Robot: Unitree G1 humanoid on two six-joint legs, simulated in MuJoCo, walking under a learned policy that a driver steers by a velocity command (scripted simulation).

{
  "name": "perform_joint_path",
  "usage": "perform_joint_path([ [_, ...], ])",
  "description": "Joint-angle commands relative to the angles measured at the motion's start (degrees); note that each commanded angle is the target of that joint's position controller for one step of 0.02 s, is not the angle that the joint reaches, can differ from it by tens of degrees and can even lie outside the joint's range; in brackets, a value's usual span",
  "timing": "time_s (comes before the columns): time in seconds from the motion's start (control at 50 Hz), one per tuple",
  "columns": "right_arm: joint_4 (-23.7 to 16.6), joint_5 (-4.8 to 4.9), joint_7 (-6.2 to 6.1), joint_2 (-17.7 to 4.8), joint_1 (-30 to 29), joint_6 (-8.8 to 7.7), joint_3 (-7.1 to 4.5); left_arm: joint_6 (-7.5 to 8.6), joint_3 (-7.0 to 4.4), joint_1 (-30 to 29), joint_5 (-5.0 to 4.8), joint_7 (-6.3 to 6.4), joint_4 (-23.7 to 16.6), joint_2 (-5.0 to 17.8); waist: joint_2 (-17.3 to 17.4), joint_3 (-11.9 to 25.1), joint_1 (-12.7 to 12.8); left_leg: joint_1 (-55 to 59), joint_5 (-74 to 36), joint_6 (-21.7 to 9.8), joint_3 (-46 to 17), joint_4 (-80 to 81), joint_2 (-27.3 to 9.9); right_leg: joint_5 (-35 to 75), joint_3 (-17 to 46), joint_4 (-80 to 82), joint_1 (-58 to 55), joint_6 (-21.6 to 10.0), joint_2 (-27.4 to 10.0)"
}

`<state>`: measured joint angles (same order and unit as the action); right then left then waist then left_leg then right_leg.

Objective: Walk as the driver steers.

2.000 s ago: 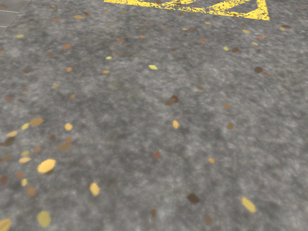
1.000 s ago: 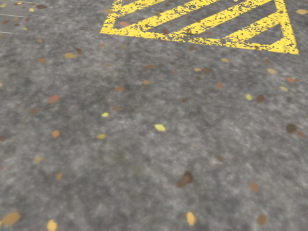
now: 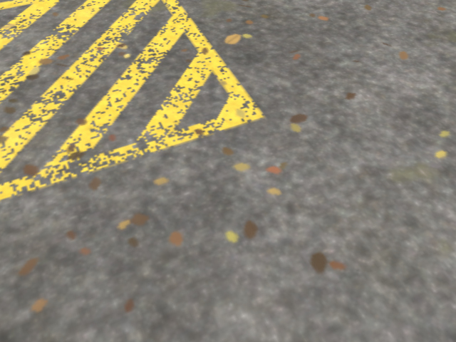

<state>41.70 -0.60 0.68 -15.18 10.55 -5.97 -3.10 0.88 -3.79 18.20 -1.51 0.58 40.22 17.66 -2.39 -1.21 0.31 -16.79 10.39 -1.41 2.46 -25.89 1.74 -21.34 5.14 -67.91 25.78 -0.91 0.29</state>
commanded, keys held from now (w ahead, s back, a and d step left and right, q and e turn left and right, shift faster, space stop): w+e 0.36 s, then w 0.08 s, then w+q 0.02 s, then q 0.54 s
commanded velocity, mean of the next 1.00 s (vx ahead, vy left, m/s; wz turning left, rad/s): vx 0.34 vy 0.00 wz -0.14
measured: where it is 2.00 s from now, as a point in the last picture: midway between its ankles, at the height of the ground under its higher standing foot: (288, 336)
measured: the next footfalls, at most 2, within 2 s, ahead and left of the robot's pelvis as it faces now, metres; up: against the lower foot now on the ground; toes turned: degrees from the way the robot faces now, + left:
right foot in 0.38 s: +0.33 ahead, -0.18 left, +0.00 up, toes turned -16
left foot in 0.86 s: +0.59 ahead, -0.04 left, +0.00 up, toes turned -8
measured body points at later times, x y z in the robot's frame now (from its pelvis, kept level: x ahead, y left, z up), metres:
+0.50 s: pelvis +0.26 -0.09 -0.01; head +0.29 -0.11 +0.44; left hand +0.48 +0.13 -0.09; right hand +0.27 -0.38 -0.13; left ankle +0.20 +0.09 -0.64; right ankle +0.29 -0.17 -0.74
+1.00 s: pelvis +0.45 -0.11 -0.01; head +0.50 -0.10 +0.44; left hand +0.63 +0.15 -0.12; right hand +0.56 -0.40 -0.10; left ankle +0.54 -0.04 -0.74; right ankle +0.37 -0.23 -0.65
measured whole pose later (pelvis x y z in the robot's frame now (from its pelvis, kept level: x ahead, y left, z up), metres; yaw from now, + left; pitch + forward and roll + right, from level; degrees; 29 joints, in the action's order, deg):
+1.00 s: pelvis +0.45 -0.11 -0.01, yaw -5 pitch +3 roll -1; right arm 38.7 0.2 0.9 -17.1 10.4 -1.0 -3.6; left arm -0.4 -3.0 6.8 0.3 1.4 41.7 16.8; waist -0.4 -3.4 -1.4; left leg -25.0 6.3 -3.8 -1.3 -28.8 3.5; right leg -28.8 2.4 -67.8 27.3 1.6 2.6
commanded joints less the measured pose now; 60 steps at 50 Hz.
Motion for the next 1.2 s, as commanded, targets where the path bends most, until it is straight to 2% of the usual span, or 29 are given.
perform_joint_path([
  [0.02, -1.5, 0.14, -0.35, -6.0, 2.1, -0.71, -1.64, 0.36, -1.49, -1.7, -0.31, -0.42, -5.5, 3.9, 9.1, 0.7, -1.5, 10.8, -2.5, -8.4, -15.0, 15.0, -15.9, 3.8, 1.4, 0.6, 13.1, 0.7, -6.1],
  [0.1, 0.3, 0.26, -0.48, -8.7, 2.9, -0.8, -2.6, 0.09, -0.91, -5.7, 0.21, -0.74, -7.4, 2.3, 6.8, -0.3, -1.8, 12.3, -10.7, -10.0, -8.0, 17.1, -17.0, 10.3, 0.8, 8.8, 16.8, 1.9, -7.2],
  [0.18, 1.6, 0.59, -0.77, -10.2, 3.3, 0.01, -2.81, 0.93, -0.28, -11.6, 0.2, -2.13, -8.4, 1.2, 6.0, -1.5, -3.8, 13.7, -14.8, -8.1, 0.4, 17.1, -15.4, 21.1, -2.6, 21.7, 13.9, 1.2, -6.4],
  [0.26, 3.4, 1.6, -0.89, -12.1, 6.3, 1.12, -3.35, 1.06, -0.11, -17.3, -0.04, -3.49, -10.8, 1.1, 5.9, -3.4, -5.2, 18.4, -17.6, -6.8, 4.0, 15.8, -17.1, 20.2, -5.9, 29.4, 12.3, -0.8, -5.2],
  [0.32, 3.6, 2.51, -1.23, -14.5, 5.9, 2.17, -4.13, 0.62, -1.4, -15.1, 0.41, -3.87, -11.4, 3.7, 7.8, -0.7, -2.0, 22.0, -39.8, -5.1, 7.1, 7.1, -17.8, 12.0, -9.7, 31.6, 5.3, -4.1, -1.1],
  [0.34, 3.5, 2.75, -1.43, -15.2, 5.6, 2.61, -4.35, 0.35, -2.46, -10.1, 0.5, -3.74, -10.4, 5.5, 8.2, 2.4, 1.2, 21.6, -47.8, -4.4, 8.3, -0.7, -17.2, 10.2, -11.1, 32.6, -1.5, -5.7, 1.2],
  [0.36, 3.2, 2.9, -1.66, -14.4, 4.9, 2.86, -4.0, 0.05, -4.19, -0.6, 0.33, -3.17, -7.8, 8.3, 6.7, 7.2, 6.4, 16.6, -47.7, -2.7, 10.0, -12.7, -15.4, 13.9, -11.4, 36.1, -15.2, -8.0, 3.6],
  [0.38, 2.4, 1.14, -1.7, -10.9, 6.6, 2.57, -2.53, -0.52, -5.75, 8.3, 0.11, -1.92, -5.7, 12.4, -0.5, 12.5, 9.5, 1.3, -26.1, -0.4, 9.7, -30.4, -12.9, 14.3, 0.8, 36.9, -33.5, -11.3, -3.5],
  [0.4, -0.9, -0.57, -0.64, -3.4, 12.2, 1.04, 0.2, 0.38, -5.77, 5.0, -0.11, -1.8, -6.8, 17.9, -14.2, 19.1, 1.5, -22.1, 23.8, 2.3, 2.8, -49.0, -1.4, 2.8, 34.5, 43.7, -49.1, -22.2, -18.2],
  [0.42, -0.3, 1.71, 0.13, -9.3, 6.0, -0.71, -0.88, 1.22, -4.12, 6.8, 0.18, -2.12, -7.4, 11.5, -6.1, 22.5, 6.8, -27.2, 22.4, 1.5, -7.3, -53.5, -2.6, -2.8, 39.8, 50.6, -48.9, -21.6, -19.9],
  [0.44, -1.7, 3.57, 0.43, -11.1, 1.5, -1.45, -1.42, 2.02, -3.22, 4.7, 0.73, -2.34, -6.4, 9.3, -4.1, 13.4, 6.6, -30.4, 16.8, 0.5, -6.5, -51.9, -4.9, 2.4, 31.0, 51.3, -42.1, -18.7, -18.5],
  [0.46, -1.4, 3.01, 0.06, -10.2, 1.0, -1.65, -1.04, 2.39, -2.62, 0.9, 0.72, -2.3, -6.3, 7.8, 0.2, 8.9, 4.0, -27.9, 11.9, 0.1, -6.1, -47.5, -7.8, 9.0, 23.5, 51.1, -33.7, -16.7, -16.4],
  [0.48, -0.4, 1.75, -0.27, -10.2, 1.1, -1.27, -1.22, 2.55, -1.83, -3.5, 1.22, -2.23, -6.7, 5.7, 0.7, 5.4, 1.8, -24.1, 9.3, 0.8, -5.6, -43.7, -9.5, 21.1, 17.1, 51.4, -26.2, -15.2, -14.5],
  [0.5, 0.6, 1.5, -0.23, -10.3, 3.1, -0.44, -1.41, 2.87, -1.25, -5.6, 2.03, -2.07, -7.0, 4.5, -0.4, 4.8, -0.2, -19.5, 8.2, 1.4, -6.0, -42.5, -10.5, 31.1, 12.7, 52.1, -21.3, -14.6, -13.4],
  [0.58, 2.7, 1.12, -0.67, -6.9, 6.4, 2.36, -0.91, 4.23, -1.31, -6.8, 2.45, -1.34, -4.0, 5.5, -0.1, 3.6, -2.6, -14.6, 2.5, 4.3, -4.6, -35.7, -9.0, 50.4, 0.3, 54.6, -14.2, -13.6, -11.5],
  [0.64, 1.9, 1.13, -0.45, -5.1, 2.8, 2.45, -0.3, 3.98, -0.9, -8.1, 2.93, -0.36, -2.5, 4.8, -1.2, 2.5, -1.4, -12.4, -9.2, 4.4, -4.2, -22.6, -7.4, 48.5, -7.9, 55.2, -13.3, -10.5, -8.1],
  [0.68, 0.6, 1.14, 0.21, -4.5, -0.9, 2.13, -0.05, 3.6, -0.92, -6.7, 3.03, 0.2, -1.2, 5.2, -1.2, 2.6, 0.8, -11.5, -15.9, 4.0, -3.5, -15.6, -6.3, 47.0, -9.2, 55.2, -15.9, -9.5, -8.6],
  [0.78, -2.6, 0.85, 2.3, -6.4, -3.2, 2.29, -0.99, 0.92, -1.67, -6.5, 1.74, 1.3, 1.0, 6.8, -1.3, 2.0, 1.6, -16.2, -7.5, 1.8, -2.3, -10.2, -5.1, 48.6, -8.0, 48.6, -26.0, -9.6, -13.6],
  [0.84, -2.6, 0.64, 2.98, -7.9, 2.9, 2.29, -2.14, -0.72, -1.96, -8.6, 0.67, 2.44, 0.5, 7.0, -1.3, 4.3, -2.0, -9.2, -3.9, -1.3, 0.7, -5.0, -1.4, 55.8, -9.2, 35.3, -25.8, -7.0, -12.4],
  [0.86, -2.0, 0.39, 2.33, -10.8, 7.8, 2.09, -3.32, -0.71, -1.82, -7.5, 0.86, 2.7, 0.3, 6.6, 2.3, 7.7, -4.2, -0.1, -18.7, -3.8, -2.1, 0.0, -1.5, 51.0, -11.3, 25.0, -22.4, -3.5, -8.6],
  [0.88, -2.9, -0.21, 1.11, -16.7, 10.5, 2.28, -4.67, -0.04, -1.06, -5.3, 3.02, 2.4, -1.5, 4.8, 13.4, 13.1, -3.4, 14.8, -47.3, -10.5, -18.2, -2.4, -13.1, 23.2, -12.6, 7.0, -8.0, 0.8, -1.4],
  [0.9, -4.1, -1.15, 0.51, -16.6, 9.8, 2.72, -4.19, 0.37, 0.05, -3.2, 3.48, 1.27, -2.4, 2.0, 20.0, 21.2, -1.3, 27.1, -51.0, -23.2, -39.4, 0.8, -24.0, -18.0, -4.9, -9.0, 7.8, 3.7, 8.8],
  [0.92, -5.6, -0.37, 0.51, -13.2, 7.7, 3.23, -3.45, 0.53, -0.6, -3.9, 2.01, 0.3, -1.1, 5.6, 11.0, 23.1, -3.4, 25.0, -39.8, -21.5, -35.9, 2.5, -22.2, -15.8, 3.2, -12.5, 8.7, 2.9, 4.2],
  [0.94, -6.7, 0.42, 0.18, -11.1, 3.8, 3.7, -2.98, 0.18, -0.7, -7.4, 0.89, 0.13, -2.0, 5.9, 7.3, 17.1, -2.6, 19.5, -30.3, -18.6, -30.0, 3.2, -19.5, -12.1, 2.3, -11.6, 10.9, 2.6, 2.2],
  [0.96, -7.0, 1.32, -0.05, -9.6, 1.3, 4.37, -2.56, -0.42, -0.74, -8.8, 1.28, 0.52, -1.7, 5.3, 2.3, 10.9, -1.4, 12.0, -22.8, -15.6, -25.8, 5.2, -16.8, -9.4, 1.3, -6.4, 11.4, 2.8, 0.2],
  [0.98, -7.4, 1.62, -0.49, -8.9, -0.4, 4.92, -2.3, -1.14, -1.09, -9.6, 1.93, 1.2, -1.9, 5.8, 2.6, 8.2, -0.5, 6.3, -16.4, -13.8, -23.9, 6.6, -14.8, -6.9, 1.0, -0.6, 9.4, 3.0, -1.1],
  [1.02, -8.2, 0.6, -0.97, -10.0, -1.6, 6.01, -2.83, -1.71, -0.64, -8.5, 1.84, 1.34, -1.7, 3.5, 7.4, 6.3, 0.9, 0.0, -12.4, -12.3, -21.4, 8.4, -10.7, -4.1, -1.2, 8.4, 3.9, 4.1, 0.5],
  [1.1, -8.8, 0.81, -2.29, -11.8, -0.8, 6.85, -3.89, -1.23, -0.29, -8.0, 1.67, 1.65, -0.7, 2.8, 9.7, 9.9, -0.2, 0.3, -9.9, -11.7, -21.8, 7.2, -9.9, 0.8, -0.6, 19.1, -0.7, 5.7, 1.3],
  [1.2, -9.7, 0.98, -2.44, -11.7, -1.7, 8.11, -4.07, -0.12, -0.88, -9.1, 1.22, 0.85, -1.1, 3.8, 12.4, 9.0, -1.2, 0.5, -0.1, -9.7, -27.6, 6.2, -9.2, 2.7, -0.2, 29.2, -3.7, 4.7, 2.1],
])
